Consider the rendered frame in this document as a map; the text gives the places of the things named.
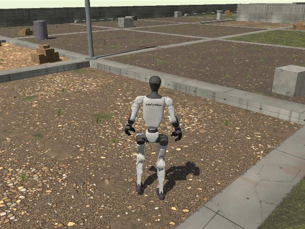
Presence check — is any robot left hand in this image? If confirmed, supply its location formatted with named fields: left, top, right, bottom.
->
left=124, top=127, right=135, bottom=135

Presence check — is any robot right hand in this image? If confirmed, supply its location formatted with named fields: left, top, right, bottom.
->
left=171, top=132, right=182, bottom=141

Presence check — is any robot right upper arm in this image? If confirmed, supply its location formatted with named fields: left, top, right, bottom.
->
left=164, top=97, right=177, bottom=123

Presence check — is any robot right shin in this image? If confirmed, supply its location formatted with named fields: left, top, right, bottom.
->
left=157, top=161, right=165, bottom=194

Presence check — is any right robot forearm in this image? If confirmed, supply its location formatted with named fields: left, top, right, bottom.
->
left=172, top=116, right=181, bottom=133

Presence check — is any left robot forearm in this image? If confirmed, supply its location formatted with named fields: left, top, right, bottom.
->
left=126, top=114, right=134, bottom=129

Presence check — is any robot head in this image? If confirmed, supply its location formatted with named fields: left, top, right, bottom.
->
left=146, top=76, right=162, bottom=99

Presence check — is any robot left upper arm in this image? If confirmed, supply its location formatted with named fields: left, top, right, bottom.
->
left=130, top=96, right=144, bottom=122

